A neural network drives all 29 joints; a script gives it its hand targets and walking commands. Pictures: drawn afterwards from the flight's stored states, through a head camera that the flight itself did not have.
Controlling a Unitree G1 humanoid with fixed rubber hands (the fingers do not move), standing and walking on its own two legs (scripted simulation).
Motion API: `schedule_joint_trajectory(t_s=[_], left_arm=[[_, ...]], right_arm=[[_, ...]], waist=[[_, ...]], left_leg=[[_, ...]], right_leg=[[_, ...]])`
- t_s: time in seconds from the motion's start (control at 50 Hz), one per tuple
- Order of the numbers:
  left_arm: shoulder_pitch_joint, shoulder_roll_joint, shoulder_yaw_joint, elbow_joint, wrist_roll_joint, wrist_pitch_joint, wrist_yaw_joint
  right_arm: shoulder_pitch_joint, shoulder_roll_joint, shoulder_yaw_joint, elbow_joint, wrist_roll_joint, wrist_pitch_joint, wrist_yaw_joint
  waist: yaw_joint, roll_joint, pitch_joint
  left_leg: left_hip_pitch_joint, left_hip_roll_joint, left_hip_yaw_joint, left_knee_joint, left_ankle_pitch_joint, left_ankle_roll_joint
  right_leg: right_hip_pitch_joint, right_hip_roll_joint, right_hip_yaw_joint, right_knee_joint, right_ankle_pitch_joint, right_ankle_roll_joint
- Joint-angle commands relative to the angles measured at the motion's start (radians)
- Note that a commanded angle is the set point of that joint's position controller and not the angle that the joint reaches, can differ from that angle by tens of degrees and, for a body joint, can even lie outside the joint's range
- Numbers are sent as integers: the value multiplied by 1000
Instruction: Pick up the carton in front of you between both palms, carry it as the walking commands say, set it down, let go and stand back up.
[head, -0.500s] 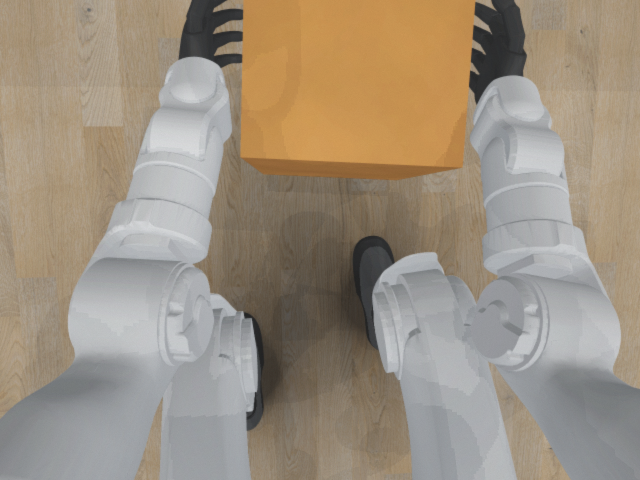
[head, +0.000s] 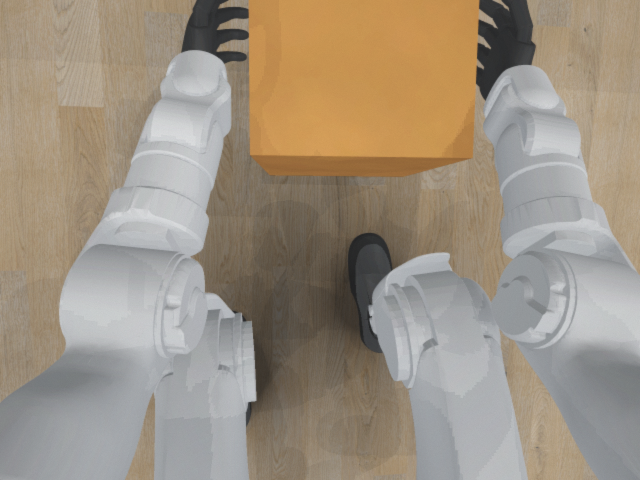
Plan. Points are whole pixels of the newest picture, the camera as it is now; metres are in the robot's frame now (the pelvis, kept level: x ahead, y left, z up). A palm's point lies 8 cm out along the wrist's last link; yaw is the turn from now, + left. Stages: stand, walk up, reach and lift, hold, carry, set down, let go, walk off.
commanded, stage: set down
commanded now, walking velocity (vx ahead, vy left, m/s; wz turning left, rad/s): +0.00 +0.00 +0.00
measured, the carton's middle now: (347, 86) +0.51 -0.13 -0.24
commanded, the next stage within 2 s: let go in 1.98 s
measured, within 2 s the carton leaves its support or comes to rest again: rests again in 0.58 s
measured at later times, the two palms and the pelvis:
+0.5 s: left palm (212, 63) +0.54 +0.02 -0.18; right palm (504, 75) +0.48 -0.28 -0.16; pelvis +0.00 -0.01 -0.01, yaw +0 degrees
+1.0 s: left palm (166, 55) +0.55 +0.07 -0.19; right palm (513, 98) +0.46 -0.31 -0.19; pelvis -0.01 -0.01 +0.00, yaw +0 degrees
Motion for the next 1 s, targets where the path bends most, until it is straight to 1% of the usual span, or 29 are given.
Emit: schedule_joint_trajectory(t_s=[0.0,0.1,0.12,0.22,0.36,0.46,0.52,0.58,0.6,0.62,0.66,0.68,0.7,0.74,0.78,0.82,0.86,0.9,0.92,0.94,0.98], left_arm=[[-496,-747,-225,-144,-48,-74,-210],[-512,-705,-227,-163,-43,-85,-209],[-505,-693,-225,-151,-34,-83,-209],[-451,-641,-186,-112,-4,-79,-213],[-398,-563,-135,-51,37,-77,-212],[-365,-508,-102,-6,65,-75,-208],[-362,-478,-97,6,75,-78,-203],[-374,-425,-100,7,74,-86,-192],[-372,-378,-97,10,75,-90,-182],[-363,-298,-89,7,68,-95,-167],[-323,-29,-74,5,45,-112,-107],[-288,132,-66,2,27,-122,-66],[-292,196,-85,8,-4,-129,-42],[-329,216,-139,14,-84,-135,-32],[-363,202,-199,-19,-159,-140,-41],[-386,172,-256,-69,-217,-144,-56],[-397,166,-284,-121,-252,-142,-66],[-382,180,-280,-151,-259,-136,-68],[-367,191,-270,-157,-253,-131,-67],[-349,203,-256,-159,-243,-126,-64],[-310,225,-218,-173,-213,-113,-54]], right_arm=[[-375,789,238,-29,56,-14,203],[-368,758,215,12,59,-29,199],[-369,748,209,26,57,-30,199],[-356,697,190,61,36,-33,197],[-343,629,171,104,31,-42,185],[-345,566,159,127,33,-53,171],[-349,535,153,137,40,-65,159],[-347,485,139,149,52,-86,138],[-336,441,128,153,55,-97,125],[-301,362,108,166,56,-110,104],[-194,99,43,191,66,-149,34],[-141,-77,26,192,90,-175,-12],[-142,-162,32,183,125,-200,-47],[-176,-213,65,198,191,-232,-73],[-204,-241,107,211,244,-254,-78],[-219,-251,145,206,279,-269,-79],[-214,-260,163,192,294,-277,-80],[-192,-268,161,167,298,-276,-82],[-177,-270,157,151,299,-273,-84],[-164,-272,155,130,301,-269,-86],[-139,-275,153,68,305,-257,-91]], waist=[[-4,180,-928],[0,198,-897],[2,197,-877],[17,174,-797],[42,146,-707],[62,135,-651],[68,128,-644],[72,116,-655],[74,109,-662],[70,103,-673],[61,101,-695],[59,100,-698],[57,98,-713],[27,113,-740],[-9,150,-769],[-49,180,-804],[-78,192,-854],[-90,187,-913],[-89,182,-945],[-83,175,-980],[-60,160,-1065]], left_leg=[[281,-30,48,-285,238,19],[256,-24,47,-276,232,17],[249,-20,43,-276,233,19],[222,-16,38,-271,213,26],[175,-8,39,-261,180,34],[161,-2,39,-254,153,39],[169,4,38,-250,146,38],[190,11,37,-244,146,33],[201,16,37,-242,147,30],[212,23,39,-240,149,25],[255,48,34,-247,150,10],[274,60,28,-256,147,4],[287,66,19,-253,151,1],[320,78,6,-242,173,-4],[353,88,-4,-232,204,-9],[387,95,-11,-222,244,-18],[412,99,-8,-213,271,-27],[420,99,6,-210,276,-32],[421,97,15,-211,274,-33],[424,95,27,-214,271,-33],[431,87,52,-225,263,-29]], right_leg=[[701,95,-161,8,239,-37],[690,93,-147,17,235,-45],[678,93,-146,20,234,-46],[644,90,-138,19,198,-49],[630,89,-121,19,160,-52],[619,88,-111,19,122,-53],[629,85,-109,22,117,-49],[662,80,-109,27,124,-38],[679,76,-111,30,128,-33],[702,70,-115,31,131,-28],[741,52,-122,30,133,-17],[757,41,-122,26,136,-11],[764,38,-120,27,152,-9],[751,29,-122,37,196,-13],[726,12,-120,44,238,-24],[719,-1,-117,40,279,-34],[748,-8,-114,30,316,-41],[808,-8,-116,22,344,-43],[842,-7,-120,18,355,-42],[876,-5,-124,13,365,-40],[951,3,-132,2,382,-37]])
